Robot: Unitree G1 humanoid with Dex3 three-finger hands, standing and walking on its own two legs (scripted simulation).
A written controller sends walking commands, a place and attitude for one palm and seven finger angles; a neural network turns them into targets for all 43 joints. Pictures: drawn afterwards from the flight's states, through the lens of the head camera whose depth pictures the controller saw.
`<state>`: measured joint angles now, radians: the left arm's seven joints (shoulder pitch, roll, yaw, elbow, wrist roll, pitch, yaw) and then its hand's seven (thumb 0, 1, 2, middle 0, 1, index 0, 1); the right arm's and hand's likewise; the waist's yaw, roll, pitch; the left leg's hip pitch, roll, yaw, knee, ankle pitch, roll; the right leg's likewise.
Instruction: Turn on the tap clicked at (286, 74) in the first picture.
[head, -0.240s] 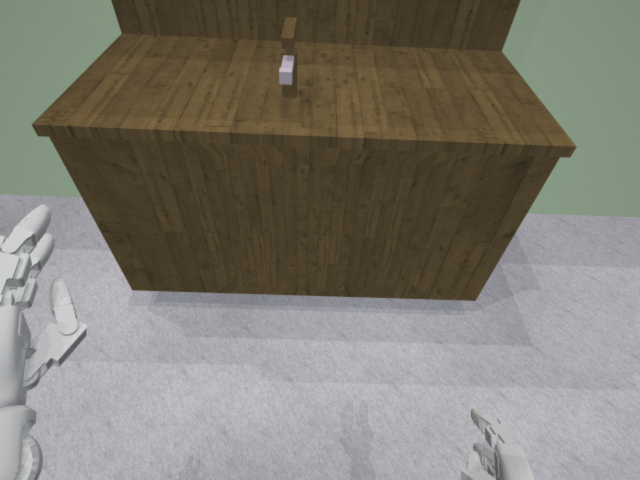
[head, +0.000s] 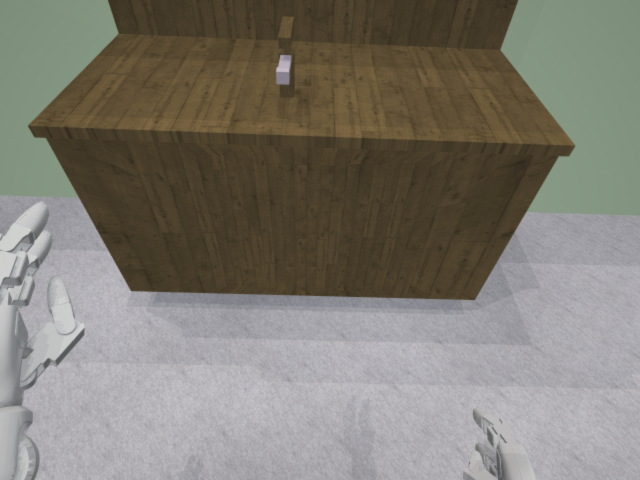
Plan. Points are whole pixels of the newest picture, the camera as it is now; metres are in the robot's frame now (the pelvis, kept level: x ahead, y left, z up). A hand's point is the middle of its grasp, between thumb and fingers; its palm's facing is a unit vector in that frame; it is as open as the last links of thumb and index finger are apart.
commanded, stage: stand and wait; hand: left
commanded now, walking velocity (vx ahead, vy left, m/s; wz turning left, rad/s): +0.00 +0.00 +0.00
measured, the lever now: (283, 75) +0.89 +0.14 +0.09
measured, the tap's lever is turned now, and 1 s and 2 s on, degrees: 0 0 0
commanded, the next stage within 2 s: look at it before walking up in 0.02 s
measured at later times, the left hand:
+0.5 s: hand (90, 329) +0.21 +0.23 +0.16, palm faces +0.39 -0.85 -0.35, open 7.4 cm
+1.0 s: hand (130, 320) +0.23 +0.20 +0.15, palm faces +0.29 -0.87 -0.40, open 7.4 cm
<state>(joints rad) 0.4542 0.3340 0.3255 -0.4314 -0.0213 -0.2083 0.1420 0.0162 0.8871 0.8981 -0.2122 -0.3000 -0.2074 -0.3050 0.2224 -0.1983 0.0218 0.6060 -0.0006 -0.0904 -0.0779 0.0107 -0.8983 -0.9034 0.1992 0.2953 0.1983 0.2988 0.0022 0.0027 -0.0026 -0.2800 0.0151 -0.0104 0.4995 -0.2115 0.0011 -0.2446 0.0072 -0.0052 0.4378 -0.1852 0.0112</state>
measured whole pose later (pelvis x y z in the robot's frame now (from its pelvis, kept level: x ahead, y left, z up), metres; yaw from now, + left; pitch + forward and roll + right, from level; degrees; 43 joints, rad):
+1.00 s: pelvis -0.02 +0.00 -0.02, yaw -9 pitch +0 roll +1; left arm 0.47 0.34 0.38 -0.47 -0.03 -0.21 0.15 0.02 0.89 0.90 -0.21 -0.30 -0.21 -0.31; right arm 0.24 -0.21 -0.01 0.59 0.01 -0.07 -0.07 0.01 -0.90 -0.90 0.20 0.29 0.20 0.30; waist -0.01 -0.01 0.02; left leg -0.38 0.07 0.13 0.65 -0.28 -0.01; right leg -0.43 0.07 0.14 0.66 -0.23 0.00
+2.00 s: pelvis +0.00 -0.02 -0.01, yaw -19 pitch -1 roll -1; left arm 0.45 0.34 0.35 -0.39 0.00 -0.21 0.16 0.02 0.89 0.90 -0.21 -0.30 -0.20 -0.30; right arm 0.30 -0.17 0.02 0.67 0.00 -0.10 -0.07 0.01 -0.90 -0.90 0.20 0.30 0.20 0.30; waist -0.02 0.03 -0.03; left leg -0.14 0.08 0.11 0.54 -0.38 -0.02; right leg -0.33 -0.03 -0.15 0.62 -0.34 0.01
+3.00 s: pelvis +0.18 -0.08 +0.00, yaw -16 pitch +0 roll +2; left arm 0.47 0.31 0.33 -0.42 -0.01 -0.22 0.15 0.02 0.89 0.90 -0.21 -0.30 -0.21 -0.31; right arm 0.20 -0.26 -0.03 0.66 0.00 -0.04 -0.07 0.01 -0.90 -0.90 0.20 0.29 0.20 0.30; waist -0.01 0.00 0.07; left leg -0.51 0.09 0.09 0.91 -0.31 -0.02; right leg -0.19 -0.07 -0.17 0.49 -0.29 -0.04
